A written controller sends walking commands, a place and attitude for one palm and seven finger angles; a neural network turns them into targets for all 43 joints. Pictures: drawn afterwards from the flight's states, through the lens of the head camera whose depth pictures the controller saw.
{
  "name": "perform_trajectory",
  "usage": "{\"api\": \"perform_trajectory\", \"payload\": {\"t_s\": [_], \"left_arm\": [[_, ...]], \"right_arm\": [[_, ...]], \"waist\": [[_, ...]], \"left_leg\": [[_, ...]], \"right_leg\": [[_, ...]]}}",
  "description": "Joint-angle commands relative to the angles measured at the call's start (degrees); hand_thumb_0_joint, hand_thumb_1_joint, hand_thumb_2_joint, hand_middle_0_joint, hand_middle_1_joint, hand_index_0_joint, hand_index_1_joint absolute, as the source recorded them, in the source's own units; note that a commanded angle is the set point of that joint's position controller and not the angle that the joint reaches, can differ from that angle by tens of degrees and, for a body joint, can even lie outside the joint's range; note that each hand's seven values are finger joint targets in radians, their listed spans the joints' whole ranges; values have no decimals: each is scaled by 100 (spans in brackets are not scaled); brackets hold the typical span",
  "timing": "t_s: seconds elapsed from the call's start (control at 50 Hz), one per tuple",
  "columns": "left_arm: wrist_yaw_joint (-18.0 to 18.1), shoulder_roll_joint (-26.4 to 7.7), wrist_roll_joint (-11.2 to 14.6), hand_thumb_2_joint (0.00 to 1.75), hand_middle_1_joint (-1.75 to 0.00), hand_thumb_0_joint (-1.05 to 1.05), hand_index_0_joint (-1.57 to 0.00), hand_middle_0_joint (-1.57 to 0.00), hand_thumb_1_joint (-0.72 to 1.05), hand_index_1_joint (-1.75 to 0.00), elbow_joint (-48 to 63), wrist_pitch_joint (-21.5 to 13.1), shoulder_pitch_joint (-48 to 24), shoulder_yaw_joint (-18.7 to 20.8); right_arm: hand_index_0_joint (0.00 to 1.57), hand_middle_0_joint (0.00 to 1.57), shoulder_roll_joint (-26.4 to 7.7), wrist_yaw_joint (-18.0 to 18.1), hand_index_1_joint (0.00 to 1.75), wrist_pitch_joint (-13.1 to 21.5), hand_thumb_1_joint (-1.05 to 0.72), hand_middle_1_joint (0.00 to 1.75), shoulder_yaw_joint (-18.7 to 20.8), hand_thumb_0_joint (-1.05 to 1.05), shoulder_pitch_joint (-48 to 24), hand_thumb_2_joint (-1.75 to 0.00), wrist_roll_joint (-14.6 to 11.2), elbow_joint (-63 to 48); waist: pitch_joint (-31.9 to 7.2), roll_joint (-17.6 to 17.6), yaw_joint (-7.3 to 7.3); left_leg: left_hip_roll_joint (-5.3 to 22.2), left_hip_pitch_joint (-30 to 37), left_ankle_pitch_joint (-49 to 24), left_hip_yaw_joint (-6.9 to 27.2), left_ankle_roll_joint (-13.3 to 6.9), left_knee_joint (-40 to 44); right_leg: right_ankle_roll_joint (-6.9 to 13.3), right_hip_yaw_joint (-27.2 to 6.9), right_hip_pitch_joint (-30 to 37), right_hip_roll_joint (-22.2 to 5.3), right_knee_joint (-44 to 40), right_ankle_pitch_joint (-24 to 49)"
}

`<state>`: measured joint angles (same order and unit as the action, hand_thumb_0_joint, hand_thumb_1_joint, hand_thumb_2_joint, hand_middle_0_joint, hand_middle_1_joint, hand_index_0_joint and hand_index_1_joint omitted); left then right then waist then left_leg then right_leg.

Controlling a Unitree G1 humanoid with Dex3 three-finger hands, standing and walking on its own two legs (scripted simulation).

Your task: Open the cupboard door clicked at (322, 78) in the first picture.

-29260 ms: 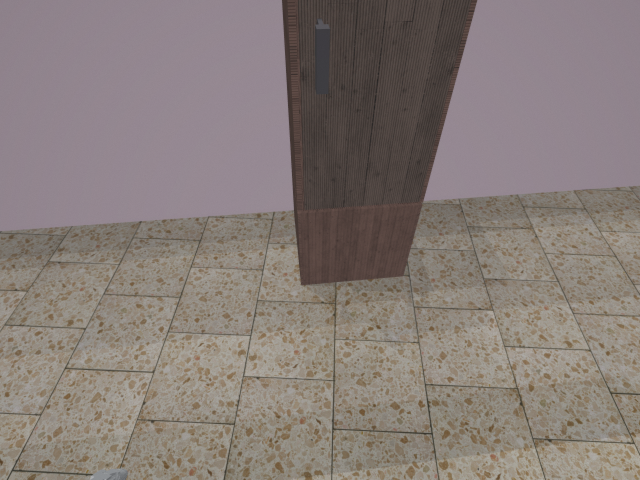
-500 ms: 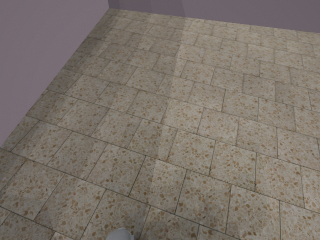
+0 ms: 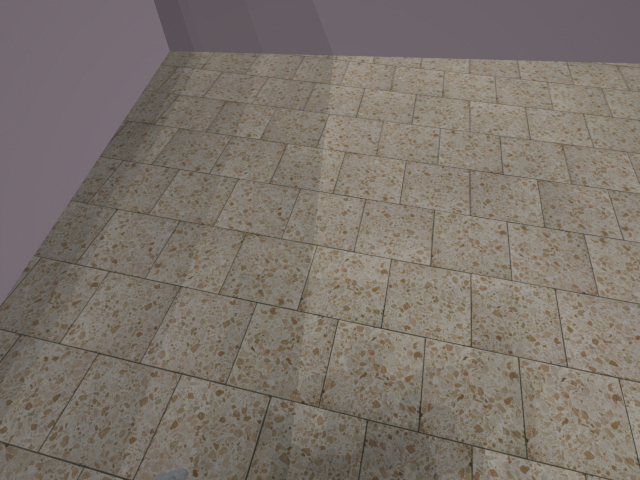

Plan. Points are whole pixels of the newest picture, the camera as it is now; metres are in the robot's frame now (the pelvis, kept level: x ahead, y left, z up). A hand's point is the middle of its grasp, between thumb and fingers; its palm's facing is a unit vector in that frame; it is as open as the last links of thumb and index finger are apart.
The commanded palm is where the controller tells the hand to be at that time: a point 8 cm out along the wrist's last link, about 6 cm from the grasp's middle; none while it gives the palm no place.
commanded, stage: turn to face it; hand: left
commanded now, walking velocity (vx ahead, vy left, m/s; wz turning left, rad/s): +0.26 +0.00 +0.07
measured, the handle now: out of the picture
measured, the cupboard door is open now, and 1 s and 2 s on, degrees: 44 44 44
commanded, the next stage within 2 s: none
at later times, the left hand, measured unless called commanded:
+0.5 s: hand (203, 395) +0.26 +0.20 -0.15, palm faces +0.20 -0.96 -0.20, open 7.4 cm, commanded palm none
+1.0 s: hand (185, 433) +0.21 +0.22 -0.17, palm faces +0.51 -0.82 -0.27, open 7.4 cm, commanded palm none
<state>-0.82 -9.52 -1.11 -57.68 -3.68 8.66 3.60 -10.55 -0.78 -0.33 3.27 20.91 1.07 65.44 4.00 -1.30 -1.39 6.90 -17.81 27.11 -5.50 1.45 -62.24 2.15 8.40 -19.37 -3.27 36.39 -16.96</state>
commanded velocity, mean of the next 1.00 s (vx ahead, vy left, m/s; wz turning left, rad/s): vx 0.01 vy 0.00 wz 0.57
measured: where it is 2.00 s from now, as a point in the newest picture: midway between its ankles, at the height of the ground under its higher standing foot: (339, 427)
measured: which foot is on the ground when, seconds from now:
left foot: up 0.00-0.22, down 0.24-0.54, up 0.56-0.86, down 0.88-1.00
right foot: down 0.00-0.24, up 0.26-0.52, down 0.54-0.88, up 0.90-1.00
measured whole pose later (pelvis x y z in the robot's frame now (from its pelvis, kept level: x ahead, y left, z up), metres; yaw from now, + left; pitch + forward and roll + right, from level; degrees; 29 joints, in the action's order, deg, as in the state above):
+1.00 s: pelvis +0.27 +0.00 +0.00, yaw +30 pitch +2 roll +0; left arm 0.9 -14.8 -0.8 -53.5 3.5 10.9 4.0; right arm -14.0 -0.7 -1.4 3.8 6.3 1.3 50.4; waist 6.2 2.0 -0.1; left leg 0.8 -19.9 18.0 -3.8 -1.1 -36.3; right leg -5.1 3.6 -26.6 -6.6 65.6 -30.0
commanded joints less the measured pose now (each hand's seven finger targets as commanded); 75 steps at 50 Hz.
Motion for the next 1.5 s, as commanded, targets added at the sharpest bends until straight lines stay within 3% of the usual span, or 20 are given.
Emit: {"api": "perform_trajectory", "payload": {"t_s": [0.0,0.16,0.22,0.24,0.48,0.52,0.54,0.64,0.78,0.82,0.86,0.88,0.96,1.12,1.14,1.16,1.18,1.28,1.44,1.48], "left_arm": [[153,-619,-34,90,-30,0,-20,-20,90,-30,-117,-65,895,79],[172,-759,42,90,-30,0,-20,-20,90,-30,-296,-73,810,56],[194,-475,108,90,-30,0,-20,-20,90,-30,37,60,974,-37],[207,-501,83,90,-30,0,-20,-20,90,-30,220,109,617,-15],[174,-579,27,90,-30,0,-20,-20,90,-30,454,344,841,193],[257,-1497,-103,90,-30,0,-20,-20,90,-30,613,274,1008,377],[260,-1579,-61,90,-30,0,-20,-20,90,-30,739,294,866,328],[280,-974,-46,90,-30,0,-20,-20,90,-30,841,215,327,147],[235,-1480,-35,90,-30,0,-20,-20,90,-30,749,218,670,258],[197,-1482,17,90,-30,0,-20,-20,90,-30,852,220,454,251],[165,-903,68,90,-30,0,-20,-20,90,-30,1355,294,98,96],[218,-1002,29,90,-30,0,-20,-20,90,-30,1477,392,-155,104],[143,-862,21,90,-30,0,-20,-20,90,-30,1080,504,3,146],[129,-907,22,90,-30,0,-20,-20,90,-30,993,412,771,179],[171,-1172,-15,90,-30,0,-20,-20,90,-30,979,338,963,233],[237,-1767,-105,90,-30,0,-20,-20,90,-30,996,272,1048,345],[251,-1891,-56,90,-30,0,-20,-20,90,-30,1064,301,1012,295],[292,-1141,-49,90,-30,0,-20,-20,90,-30,1227,287,223,139],[235,-1483,-25,90,-30,0,-20,-20,90,-30,934,275,698,297],[171,-1234,58,90,-30,0,-20,-20,90,-30,1140,324,530,266]], "right_arm": [[20,20,-86,39,30,252,-90,30,3,0,-499,-90,19,-715],[20,20,-92,-28,30,283,-90,30,-57,0,-162,-90,-4,-591],[20,20,-1297,113,30,251,-90,30,228,0,956,-90,74,-501],[20,20,-1337,207,30,220,-90,30,200,0,830,-90,65,-523],[20,20,-1124,148,30,-66,-90,30,312,0,-1274,-90,27,-1436],[20,20,-546,50,30,-94,-90,30,255,0,-1427,-90,-24,-1719],[20,20,-736,11,30,-119,-90,30,297,0,-1466,-90,11,-1740],[20,20,-447,-63,30,-206,-90,30,183,0,-1421,-90,-16,-1563],[20,20,-528,-112,30,-143,-90,30,99,0,-1552,-90,-31,-1784],[20,20,-885,-95,30,-115,-90,30,209,0,-885,-90,15,-1665],[20,20,-2023,-9,30,-74,-90,30,472,0,16,-90,15,-1547],[20,20,-2051,53,30,-79,-90,30,481,0,54,-90,-5,-1497],[20,20,-1473,153,30,-25,-90,30,323,0,-1080,-90,43,-1748],[20,20,-1476,79,30,-149,-90,30,396,0,-1646,-90,19,-1879],[20,20,-1221,60,30,-153,-90,30,371,0,-1645,-90,-32,-1937],[20,20,-749,17,30,-145,-90,30,297,0,-1525,-90,-71,-2055],[20,20,-884,-8,30,-163,-90,30,307,0,-1612,-90,-28,-2111],[20,20,-631,-98,30,-277,-90,30,214,0,-1553,-90,-31,-1807],[20,20,-586,-114,30,-156,-90,30,138,0,-1474,-90,-53,-1844],[20,20,-1329,-80,30,-81,-90,30,336,0,-746,-90,25,-1710]], "waist": [[-142,911,143],[-388,650,-138],[-1256,-1568,-536],[-1133,-1266,-487],[-644,-371,390],[-530,2202,597],[-494,1728,565],[-425,1273,158],[-688,1346,213],[-1101,918,-199],[-1660,-1656,-631],[-1434,-598,-591],[-721,-808,-31],[-615,-767,380],[-667,-26,484],[-681,1913,510],[-692,1906,574],[-454,1410,102],[-824,1257,190],[-1257,-354,-259]], "left_leg": [[320,-1477,-523,292,68,146],[-375,173,-2264,-298,-74,3248],[1596,2174,-5626,2429,-1428,3745],[1769,2004,-5654,2783,-1629,3858],[318,-955,-1605,1756,-661,3734],[-980,-2084,465,305,113,1385],[-720,-1868,767,541,59,41],[-371,-1715,-78,262,260,63],[-764,-489,-727,-492,75,2599],[-604,1037,-2165,-343,-110,3513],[1988,2512,-6403,2840,-1734,3743],[2057,2192,-5741,2662,-1815,3670],[877,880,-4092,1637,-1086,3921],[300,-394,-2427,1752,-697,3466],[-124,-897,-1663,1475,-393,2807],[-1031,-1897,294,510,94,1231],[-872,-1729,1027,736,30,-190],[-454,-1411,-35,407,231,-274],[-738,-29,-868,-308,59,2956],[407,1911,-3129,1130,-541,3772]], "right_leg": [[737,-1467,919,-1607,-2392,1133],[120,79,1340,-1010,-1191,2879],[-484,213,-568,207,2395,-2029],[-460,-445,-1005,136,3137,-2142],[-579,-442,1291,143,-645,275],[288,-2853,1693,-2228,-2387,-126],[686,-2890,1021,-2705,-2427,-138],[265,-567,1540,-1617,-1404,3532],[56,110,1913,-1676,-416,4924],[-275,369,1059,-1550,692,4095],[-805,-50,-1413,-332,3231,-2298],[-750,-656,-1663,-386,3586,-2123],[-783,-805,-1265,-329,2942,-986],[-662,-353,872,231,-369,167],[-528,-844,1495,-303,-1318,402],[88,-2753,1934,-2024,-2010,896],[620,-2905,1258,-2672,-2044,1186],[276,-698,1058,-1588,-1457,2756],[27,17,1622,-1720,-389,3882],[-560,422,-226,-1167,1282,1599]]}}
